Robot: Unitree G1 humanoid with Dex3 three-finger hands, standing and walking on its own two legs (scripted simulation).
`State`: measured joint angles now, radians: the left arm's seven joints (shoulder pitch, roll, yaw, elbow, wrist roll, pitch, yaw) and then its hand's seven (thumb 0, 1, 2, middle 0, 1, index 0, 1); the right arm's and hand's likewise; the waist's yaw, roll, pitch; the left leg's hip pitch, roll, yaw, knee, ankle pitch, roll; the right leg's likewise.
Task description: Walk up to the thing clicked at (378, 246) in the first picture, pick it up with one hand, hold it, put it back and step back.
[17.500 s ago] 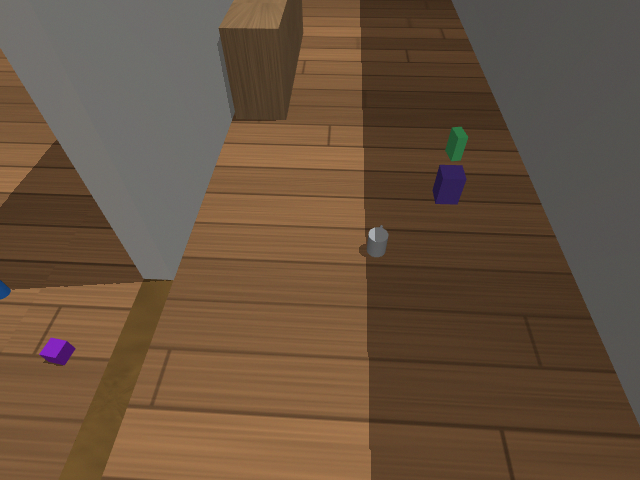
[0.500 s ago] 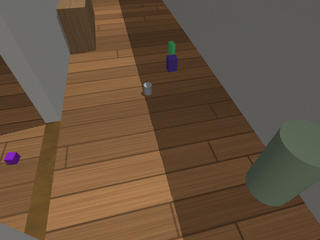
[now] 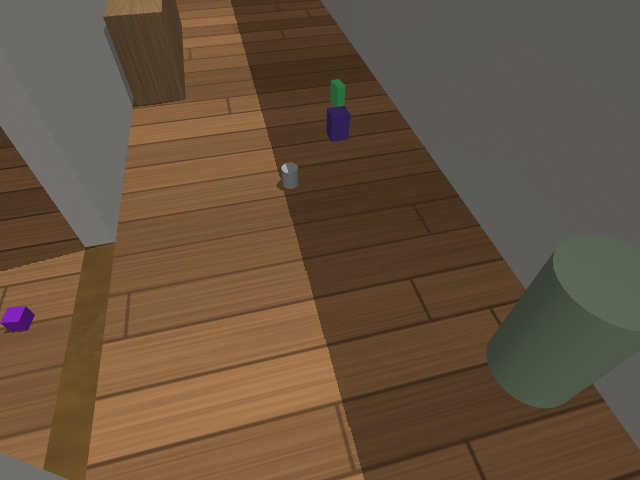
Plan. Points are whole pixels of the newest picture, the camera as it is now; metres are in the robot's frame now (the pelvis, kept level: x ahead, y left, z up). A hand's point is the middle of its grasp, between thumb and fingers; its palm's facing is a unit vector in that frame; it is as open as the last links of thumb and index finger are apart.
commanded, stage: stand
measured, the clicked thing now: (290, 173) +1.51 +0.16 -0.73
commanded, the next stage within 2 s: walk up in 1.74 s
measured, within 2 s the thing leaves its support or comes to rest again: neither
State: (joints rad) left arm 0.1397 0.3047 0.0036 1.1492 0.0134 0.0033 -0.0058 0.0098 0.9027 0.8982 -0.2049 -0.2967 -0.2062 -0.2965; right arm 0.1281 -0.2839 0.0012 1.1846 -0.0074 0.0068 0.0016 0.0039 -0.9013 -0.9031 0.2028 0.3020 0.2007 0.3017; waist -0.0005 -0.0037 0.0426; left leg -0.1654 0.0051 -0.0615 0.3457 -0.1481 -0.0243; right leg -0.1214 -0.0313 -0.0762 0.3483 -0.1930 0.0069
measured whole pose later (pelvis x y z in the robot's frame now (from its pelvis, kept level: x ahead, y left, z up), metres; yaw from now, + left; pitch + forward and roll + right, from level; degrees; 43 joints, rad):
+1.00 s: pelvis +0.02 -0.01 +0.00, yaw -1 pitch -2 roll +0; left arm 0.11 0.35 0.00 1.12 0.01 0.00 -0.01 0.01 0.90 0.90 -0.21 -0.30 -0.21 -0.30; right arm 0.10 -0.35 0.01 1.14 -0.01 0.00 0.00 0.00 -0.90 -0.90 0.20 0.30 0.20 0.30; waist 0.00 0.01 0.05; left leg -0.13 0.03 -0.06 0.32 -0.16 -0.04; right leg -0.09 -0.01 -0.07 0.32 -0.21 -0.01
